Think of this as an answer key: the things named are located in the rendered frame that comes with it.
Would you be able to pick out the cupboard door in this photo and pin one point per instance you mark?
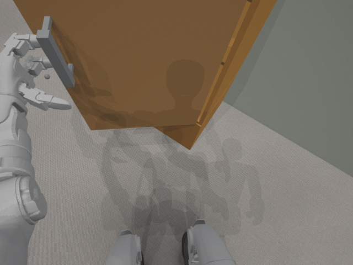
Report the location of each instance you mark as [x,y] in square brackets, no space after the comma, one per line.
[138,63]

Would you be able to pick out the robot thigh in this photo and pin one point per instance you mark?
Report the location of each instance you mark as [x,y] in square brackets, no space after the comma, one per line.
[204,241]
[126,250]

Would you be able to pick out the left robot forearm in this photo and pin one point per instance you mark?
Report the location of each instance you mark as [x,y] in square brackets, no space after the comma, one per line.
[15,143]

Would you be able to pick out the robot left thigh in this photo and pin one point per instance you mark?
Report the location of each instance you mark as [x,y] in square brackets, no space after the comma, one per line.
[126,250]

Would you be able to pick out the robot left hand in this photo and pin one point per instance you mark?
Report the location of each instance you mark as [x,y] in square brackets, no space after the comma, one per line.
[13,74]

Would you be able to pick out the left robot upper arm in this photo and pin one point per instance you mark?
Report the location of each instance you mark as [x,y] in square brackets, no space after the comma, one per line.
[22,205]

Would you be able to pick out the robot right thigh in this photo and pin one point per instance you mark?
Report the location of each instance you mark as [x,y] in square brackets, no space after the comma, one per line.
[204,241]

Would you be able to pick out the handle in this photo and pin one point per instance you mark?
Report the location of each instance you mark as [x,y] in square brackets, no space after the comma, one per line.
[50,48]

